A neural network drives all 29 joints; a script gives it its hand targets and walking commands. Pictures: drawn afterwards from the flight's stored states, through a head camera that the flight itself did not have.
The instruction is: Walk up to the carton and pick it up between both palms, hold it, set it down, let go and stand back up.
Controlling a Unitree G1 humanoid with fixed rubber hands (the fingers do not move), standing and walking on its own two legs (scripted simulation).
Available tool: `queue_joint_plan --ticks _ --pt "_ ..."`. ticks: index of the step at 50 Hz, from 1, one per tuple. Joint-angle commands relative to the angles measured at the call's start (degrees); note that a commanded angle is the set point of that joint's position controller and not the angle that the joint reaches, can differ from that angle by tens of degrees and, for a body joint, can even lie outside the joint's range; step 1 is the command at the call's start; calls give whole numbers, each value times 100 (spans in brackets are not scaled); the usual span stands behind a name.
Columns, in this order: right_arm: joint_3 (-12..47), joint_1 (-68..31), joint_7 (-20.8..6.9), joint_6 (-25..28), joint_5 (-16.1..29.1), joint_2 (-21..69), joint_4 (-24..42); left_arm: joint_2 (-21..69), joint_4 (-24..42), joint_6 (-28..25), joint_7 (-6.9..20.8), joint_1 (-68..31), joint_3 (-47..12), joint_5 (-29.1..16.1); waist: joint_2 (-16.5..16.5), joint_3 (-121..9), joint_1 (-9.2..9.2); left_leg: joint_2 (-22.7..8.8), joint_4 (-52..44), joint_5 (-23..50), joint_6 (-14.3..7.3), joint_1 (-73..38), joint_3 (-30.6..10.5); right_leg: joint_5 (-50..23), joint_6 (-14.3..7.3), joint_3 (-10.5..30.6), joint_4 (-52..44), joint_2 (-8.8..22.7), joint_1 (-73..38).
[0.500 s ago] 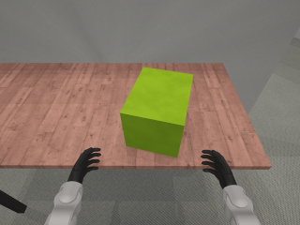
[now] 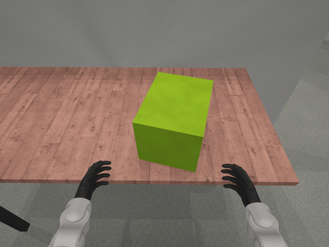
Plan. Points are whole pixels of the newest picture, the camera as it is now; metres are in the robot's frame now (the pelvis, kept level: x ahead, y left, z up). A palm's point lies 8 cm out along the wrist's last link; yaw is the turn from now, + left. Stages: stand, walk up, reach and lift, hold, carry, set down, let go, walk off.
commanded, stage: stand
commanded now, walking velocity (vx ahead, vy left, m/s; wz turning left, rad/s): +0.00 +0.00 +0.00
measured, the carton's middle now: (176, 119) +0.47 +0.00 +0.02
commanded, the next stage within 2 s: none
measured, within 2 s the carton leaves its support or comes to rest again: neither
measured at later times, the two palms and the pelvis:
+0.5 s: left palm (86, 192) +0.23 +0.22 +0.00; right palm (248, 196) +0.24 -0.18 +0.00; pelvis +0.00 +0.00 +0.00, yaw +0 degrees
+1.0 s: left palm (87, 192) +0.23 +0.21 +0.00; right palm (249, 196) +0.24 -0.18 -0.01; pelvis +0.00 -0.01 +0.00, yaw +0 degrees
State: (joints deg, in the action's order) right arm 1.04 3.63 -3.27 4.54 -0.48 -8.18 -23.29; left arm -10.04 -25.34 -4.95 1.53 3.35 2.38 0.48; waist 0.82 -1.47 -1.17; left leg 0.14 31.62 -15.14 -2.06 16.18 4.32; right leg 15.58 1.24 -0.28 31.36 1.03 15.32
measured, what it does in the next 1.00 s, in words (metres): stands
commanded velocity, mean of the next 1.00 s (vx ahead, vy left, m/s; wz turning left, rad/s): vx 0.00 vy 0.00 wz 0.00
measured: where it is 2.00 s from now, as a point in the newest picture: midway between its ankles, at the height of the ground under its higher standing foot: outside the picture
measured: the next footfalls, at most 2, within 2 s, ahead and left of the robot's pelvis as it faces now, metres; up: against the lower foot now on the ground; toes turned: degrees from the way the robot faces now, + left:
none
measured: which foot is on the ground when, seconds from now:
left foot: down 0.00-1.00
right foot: down 0.00-1.00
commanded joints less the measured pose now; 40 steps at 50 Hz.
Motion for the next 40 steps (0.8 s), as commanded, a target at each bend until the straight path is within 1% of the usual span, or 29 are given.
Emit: queue_joint_plan --ticks 1,4,6,9,10,11,12,14,15,16,17,18,19,20,21,22,23,24,25,26,27,30,31,34,35,36,37,39,40 --pt "-289 404 155 -364 -169 -675 -298 -356 -350 438 74 271 33 125 219 154 95 -548 -966 -134 120 112 -940 -118 76 342 -359 85 31" --pt "-209 218 117 -413 -71 -550 -214 -291 -343 445 -2 285 -20 39 -132 626 108 -643 -1034 -550 106 416 -997 107 150 254 -380 170 163" --pt "-217 120 40 -430 -80 -508 -218 -414 -231 422 53 120 -16 155 -409 224 61 -441 -654 106 182 -44 -794 -124 53 371 -454 233 232" --pt "-297 460 154 -394 -110 -681 -278 -387 -246 393 13 184 -73 59 -98 688 187 -427 -594 127 229 267 -571 31 53 643 -696 302 413" --pt "-349 260 127 -409 -171 -823 -294 -180 -373 393 14 161 -59 173 -168 296 168 -402 -486 -69 199 22 -607 125 55 514 -673 213 258" --pt "-306 303 110 -378 -128 -756 -170 -496 -273 421 31 137 -3 59 -310 505 126 -516 -657 336 164 8 -767 -91 36 490 -649 290 298" --pt "-314 216 107 -383 -118 -809 -276 -265 -265 403 34 82 -54 91 -471 366 125 -448 -494 157 173 4 -564 -68 38 544 -643 195 309" --pt "-213 523 177 -412 -64 -506 -339 -551 -248 412 -2 79 49 64 -325 681 163 -474 -712 -348 195 415 -741 258 103 551 -684 243 351" --pt "-255 232 144 -400 -77 -712 -269 -260 -254 399 58 112 -19 65 87 576 105 -483 -648 -508 259 341 -600 407 30 602 -731 223 380" --pt "-317 393 135 -384 -115 -772 -326 -441 -268 413 52 139 -18 155 64 555 278 -399 -581 -199 247 -128 -623 452 18 605 -742 247 716" --pt "-251 271 124 -419 -70 -695 -251 -613 -237 449 29 -192 81 66 -221 648 239 -473 -741 -441 226 490 -630 255 95 454 -650 189 345" --pt "-254 114 146 -407 -146 -762 -247 -362 -272 445 9 253 10 102 350 461 36 -557 -926 -776 151 520 -875 226 70 370 -450 134 158" --pt "-294 161 162 -412 -131 -785 -149 -504 -297 433 11 159 30 117 127 486 202 -585 -1010 -794 122 248 -843 171 72 381 -540 135 428" --pt "-321 230 162 -408 -133 -806 -174 -463 -295 461 5 34 18 95 -180 498 141 -516 -919 -609 194 436 -862 133 59 263 -405 68 244" --pt "-285 274 150 -430 -111 -877 -188 -252 -260 484 48 -139 -5 83 -60 335 241 -623 -1036 -653 236 393 -1029 47 50 188 -284 8 110" --pt "-283 143 148 -424 -167 -812 -181 -297 -246 472 38 78 15 156 -194 208 51 -593 -950 -449 137 113 -967 -166 75 280 -279 50 172" --pt "-282 28 128 -415 -166 -736 -169 -219 -260 462 37 338 -57 135 38 73 18 -541 -921 -378 153 104 -873 -77 109 236 -229 99 36" --pt "-354 103 126 -394 -169 -854 -113 -341 -303 441 30 -1 -50 127 -172 338 147 -531 -789 -355 219 202 -798 -94 111 300 -281 123 371" --pt "-314 164 152 -431 -110 -758 -261 -513 -152 452 25 139 23 114 259 424 131 -526 -881 -670 195 388 -886 63 113 411 -420 160 297" --pt "-258 276 158 -413 -74 -658 -273 -506 -169 419 28 -78 23 122 211 551 168 -441 -767 -395 304 488 -635 84 82 519 -506 249 198" --pt "-188 234 146 -430 -93 -566 -171 -559 -168 467 60 83 54 70 -14 539 131 -500 -877 -489 213 436 -855 -4 104 369 -315 169 263" --pt "-331 109 143 -410 -106 -921 -163 -441 -220 454 61 229 8 138 -40 368 106 -629 -986 -835 184 394 -927 48 115 320 -382 124 216" --pt "-341 345 177 -458 -185 -983 -121 -352 -262 459 43 156 -11 98 -230 561 182 -623 -1020 -997 193 601 -975 119 75 189 -261 58 229" --pt "-192 185 111 -442 -80 -568 -203 -393 -333 455 79 437 4 144 -28 402 9 -528 -976 -769 172 494 -888 32 118 239 -259 110 80" --pt "-243 138 105 -450 -100 -659 -150 -423 -264 485 74 313 14 104 188 421 93 -532 -923 -940 122 579 -833 157 84 439 -530 177 135" --pt "-178 226 111 -448 -66 -531 -183 -618 -258 464 61 -14 74 131 -183 592 177 -385 -627 -213 252 294 -665 83 109 415 -490 229 401" --pt "-284 400 150 -437 -138 -780 -247 -558 -252 474 19 164 74 160 -260 460 236 -432 -562 -170 246 42 -559 181 108 505 -714 205 639" --pt "-279 314 212 -372 -182 -779 -210 -458 -245 436 -13 121 3 164 -195 429 162 -423 -602 3 222 218 -729 185 57 464 -423 224 401" --pt "-229 319 176 -383 -100 -631 -306 -515 -229 398 24 -88 32 135 -181 362 227 -428 -465 99 248 121 -561 307 13 623 -645 311 408"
